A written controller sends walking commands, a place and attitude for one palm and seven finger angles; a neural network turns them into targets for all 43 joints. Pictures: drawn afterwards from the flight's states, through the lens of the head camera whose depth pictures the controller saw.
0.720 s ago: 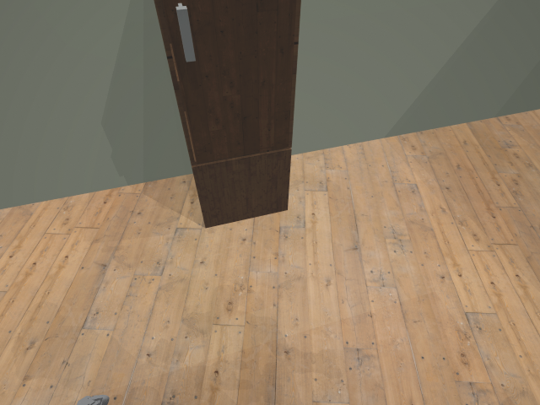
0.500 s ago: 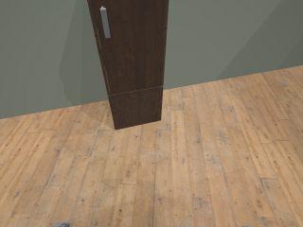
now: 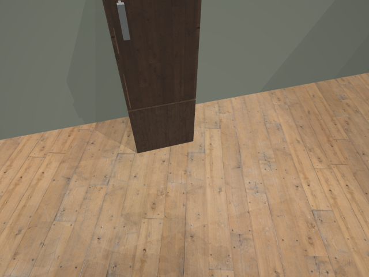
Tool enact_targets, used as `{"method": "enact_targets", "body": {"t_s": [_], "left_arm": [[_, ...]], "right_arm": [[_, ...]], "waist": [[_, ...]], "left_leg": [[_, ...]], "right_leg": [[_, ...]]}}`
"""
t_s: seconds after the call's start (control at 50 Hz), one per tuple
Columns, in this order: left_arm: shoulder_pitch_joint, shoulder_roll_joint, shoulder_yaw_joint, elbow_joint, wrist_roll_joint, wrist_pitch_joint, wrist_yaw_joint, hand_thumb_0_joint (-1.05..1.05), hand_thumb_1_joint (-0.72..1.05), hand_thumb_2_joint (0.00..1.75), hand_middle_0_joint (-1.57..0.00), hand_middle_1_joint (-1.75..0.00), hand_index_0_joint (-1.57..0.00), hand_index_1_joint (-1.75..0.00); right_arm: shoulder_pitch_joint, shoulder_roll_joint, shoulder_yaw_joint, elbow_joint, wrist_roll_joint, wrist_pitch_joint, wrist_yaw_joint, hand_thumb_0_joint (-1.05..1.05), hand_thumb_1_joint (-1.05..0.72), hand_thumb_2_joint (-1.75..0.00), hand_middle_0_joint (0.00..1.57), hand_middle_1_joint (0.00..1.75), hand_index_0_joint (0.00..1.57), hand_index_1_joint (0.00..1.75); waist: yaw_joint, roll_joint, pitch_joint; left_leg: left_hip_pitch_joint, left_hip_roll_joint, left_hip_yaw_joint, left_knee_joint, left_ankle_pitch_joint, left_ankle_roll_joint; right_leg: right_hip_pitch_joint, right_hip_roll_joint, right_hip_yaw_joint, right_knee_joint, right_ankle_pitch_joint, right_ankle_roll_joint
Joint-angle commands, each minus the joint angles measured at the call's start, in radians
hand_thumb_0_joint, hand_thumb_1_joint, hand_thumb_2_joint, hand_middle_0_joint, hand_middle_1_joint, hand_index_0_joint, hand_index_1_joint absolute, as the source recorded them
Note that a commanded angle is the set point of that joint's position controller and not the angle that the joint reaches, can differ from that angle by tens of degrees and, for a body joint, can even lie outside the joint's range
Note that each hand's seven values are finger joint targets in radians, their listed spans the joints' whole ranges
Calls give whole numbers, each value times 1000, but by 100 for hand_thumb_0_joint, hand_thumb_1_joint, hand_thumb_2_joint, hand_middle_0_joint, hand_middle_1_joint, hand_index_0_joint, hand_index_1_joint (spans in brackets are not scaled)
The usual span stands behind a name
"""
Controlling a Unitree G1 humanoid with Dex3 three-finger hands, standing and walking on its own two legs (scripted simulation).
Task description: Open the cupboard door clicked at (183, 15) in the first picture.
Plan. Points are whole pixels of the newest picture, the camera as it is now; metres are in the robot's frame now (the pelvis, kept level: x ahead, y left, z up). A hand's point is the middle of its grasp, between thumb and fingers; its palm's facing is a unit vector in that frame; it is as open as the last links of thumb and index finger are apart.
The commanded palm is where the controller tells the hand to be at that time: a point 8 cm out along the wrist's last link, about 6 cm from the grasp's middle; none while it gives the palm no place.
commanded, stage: stand and wait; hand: left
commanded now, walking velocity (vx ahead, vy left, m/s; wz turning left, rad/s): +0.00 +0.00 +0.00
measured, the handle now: (123, 20) +1.01 +0.31 +0.13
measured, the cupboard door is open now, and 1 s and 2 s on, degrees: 0 0 0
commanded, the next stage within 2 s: look at it before walking up in 0.10 s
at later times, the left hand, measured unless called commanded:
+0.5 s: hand out of the picture +0.08 +0.25 -0.15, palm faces -0.03 -0.94 -0.33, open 7.4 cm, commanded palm none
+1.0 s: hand out of the picture +0.08 +0.24 -0.16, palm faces -0.06 -0.94 -0.33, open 7.4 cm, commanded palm none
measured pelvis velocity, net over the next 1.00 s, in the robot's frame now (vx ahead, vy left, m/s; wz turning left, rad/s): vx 0.00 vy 0.00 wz -0.07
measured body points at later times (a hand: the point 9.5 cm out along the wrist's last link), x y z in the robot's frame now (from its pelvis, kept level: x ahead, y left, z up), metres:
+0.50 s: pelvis +0.00 +0.00 +0.00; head +0.00 +0.00 +0.45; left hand +0.08 +0.30 -0.13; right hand +0.08 -0.29 -0.13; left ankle +0.00 +0.13 -0.74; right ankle +0.00 -0.11 -0.74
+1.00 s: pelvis +0.00 +0.00 +0.00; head +0.01 +0.00 +0.45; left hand +0.08 +0.29 -0.14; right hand +0.08 -0.28 -0.14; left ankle +0.00 +0.13 -0.74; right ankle +0.01 -0.11 -0.74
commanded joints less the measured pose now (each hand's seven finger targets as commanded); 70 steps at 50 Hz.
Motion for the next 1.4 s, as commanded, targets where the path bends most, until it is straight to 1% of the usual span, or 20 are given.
{"method": "enact_targets", "body": {"t_s": [0.0, 0.22, 0.82, 0.84, 0.9, 0.96, 0.98, 1.02, 1.06, 1.08, 1.1, 1.12, 1.14, 1.16, 1.18, 1.2, 1.22, 1.26, 1.3, 1.38], "left_arm": [[-53, 206, 43, -70, 4, -21, 17, 0, 90, 90, -20, -30, -20, -30], [-58, 206, 43, -73, 6, -21, 16, 0, 90, 90, -20, -30, -20, -30], [-53, 210, 43, -65, 7, -23, 16, 0, 90, 90, -20, -30, -20, -30], [-51, 205, 45, -73, 7, -18, 15, 0, 90, 90, -20, -30, -20, -30], [5, 100, 33, -82, 7, 16, 21, 0, 90, 90, -20, -30, -20, -30], [27, 99, 48, -124, 11, 33, 18, 0, 90, 90, -20, -30, -20, -30], [40, 95, 51, -136, 12, 36, 13, 0, 90, 90, -20, -30, -20, -30], [64, 79, 56, -156, 18, 42, -4, 0, 90, 90, -20, -30, -20, -30], [101, 52, 68, -172, 20, 42, -17, 0, 90, 90, -20, -30, -20, -30], [119, 36, 75, -180, 22, 40, -23, 0, 90, 90, -20, -30, -20, -30], [147, 24, 78, -178, 25, 35, -29, 0, 90, 90, -20, -30, -20, -30], [218, 11, 83, -162, 27, 26, -30, 0, 90, 90, -20, -30, -20, -30], [301, 46, 91, -144, 32, 11, -25, 0, 90, 90, -20, -30, -20, -30], [364, 152, 112, -137, 36, -6, -4, 0, 90, 90, -20, -30, -20, -30], [387, 148, 109, -149, 15, -15, 15, 0, 90, 90, -20, -30, -20, -30], [329, 127, 106, -156, 17, -24, 18, 0, 90, 90, -20, -30, -20, -30], [277, 96, 97, -164, 18, -31, 16, 0, 90, 90, -20, -30, -20, -30], [239, 60, 95, -170, 21, -45, 14, 0, 90, 90, -20, -30, -20, -30], [260, 50, 97, -158, 19, -51, 10, 0, 90, 90, -20, -30, -20, -30], [294, 49, 105, -136, 24, -48, 10, 0, 90, 90, -20, -30, -20, -30]], "right_arm": [[-63, -201, -32, -65, 1, -31, -16, 0, -90, -90, 20, 30, 20, 30], [-66, -201, -32, -64, 0, -31, -14, 0, -90, -90, 20, 30, 20, 30], [-84, -208, -34, -59, 2, -33, -18, 0, -90, -90, 20, 30, 20, 30], [-71, -204, -35, -62, 1, -32, -20, 0, -90, -90, 20, 30, 20, 30], [-2, -87, -24, -70, 0, -11, -27, 0, -90, -90, 20, 30, 20, 30], [17, -105, -45, -113, -2, 3, -34, 0, -90, -90, 20, 30, 20, 30], [25, -111, -49, -125, -3, 5, -34, 0, -90, -90, 20, 30, 20, 30], [9, -131, -62, -149, -8, 8, -27, 0, -90, -90, 20, 30, 20, 30], [-18, -163, -78, -175, -7, 5, -19, 0, -90, -90, 20, 30, 20, 30], [-35, -160, -83, -189, -8, 0, -16, 0, -90, -90, 20, 30, 20, 30], [-46, -154, -84, -195, -10, -4, -14, 0, -90, -90, 20, 30, 20, 30], [-63, -139, -83, -202, -12, -2, -12, 0, -90, -90, 20, 30, 20, 30], [-65, -89, -74, -214, -11, 2, -7, 0, -90, -90, 20, 30, 20, 30], [-94, -3, -57, -265, 0, 1, 1, 0, -90, -90, 20, 30, 20, 30], [-170, -44, -59, -298, -7, -12, 1, 0, -90, -90, 20, 30, 20, 30], [-168, -33, -65, -294, -6, -24, 5, 0, -90, -90, 20, 30, 20, 30], [-126, -29, -68, -281, -10, -30, 6, 0, -90, -90, 20, 30, 20, 30], [-62, 2, -69, -252, -10, -32, 9, 0, -90, -90, 20, 30, 20, 30], [-42, 28, -68, -251, -7, -29, 11, 0, -90, -90, 20, 30, 20, 30], [-77, 60, -66, -280, -2, -39, 13, 0, -90, -90, 20, 30, 20, 30]], "waist": [[9, 1, -48], [7, -8, -29], [9, -6, -47], [5, 0, -58], [-2, -10, -55], [-2, 15, -50], [-1, 26, -67], [10, 76, -29], [33, 171, 13], [47, 175, 24], [62, 152, 36], [98, 94, 50], [130, -97, 76], [142, -424, 90], [155, -274, 129], [108, -152, 134], [67, -97, 113], [29, -77, 43], [26, -111, 19], [45, -115, 1]], "left_leg": [[-8, 98, -89, -66, 96, 48], [-5, 96, -90, -77, 76, 46], [42, 107, -77, -83, 145, 46], [53, 111, -66, -64, 157, 44], [44, 118, -13, -3, 168, 25], [41, 149, -5, 31, 159, 37], [40, 168, -12, 23, 81, 47], [-9, 217, -75, -42, -234, 82], [-111, 311, -157, -132, -456, 137], [-149, 340, -153, -132, -456, 153], [-187, 328, -107, -79, -435, 143], [-270, 282, -35, 47, -445, 109], [-382, 156, 74, 320, -460, 40], [-635, 7, 171, 671, -495, -24], [-640, 46, 12, 752, -380, -6], [-635, 68, -21, 777, -284, -4], [-598, 89, -28, 750, -226, -8], [-496, 87, 5, 676, -147, -21], [-463, 76, 31, 616, -89, -30], [-413, 50, 52, 455, -78, -33]], "right_leg": [[2, -124, 114, -93, 80, -27], [-20, -123, 121, -114, 43, -25], [3, -123, 118, -106, 164, -23], [-3, -120, 126, -93, 195, -25], [-51, -109, 142, -20, 270, -14], [-121, -80, 145, 66, 275, -14], [-131, -62, 133, 94, 194, -11], [-194, -12, 111, 145, -118, -7], [-192, 26, 30, 325, -229, 2], [-167, 6, -7, 370, -232, 7], [-124, -8, -18, 335, -235, 6], [-24, -1, -26, 242, -208, -2], [38, -54, 149, 34, -309, -44], [93, -314, 650, -234, -446, -170], [8, -352, 789, -326, -458, -233], [2, -328, 749, -298, -395, -252], [-10, -303, 646, -251, -309, -240], [-13, -244, 483, -209, -126, -211], [-9, -203, 396, -200, -32, -194], [17, -185, 372, -180, 8, -187]]}}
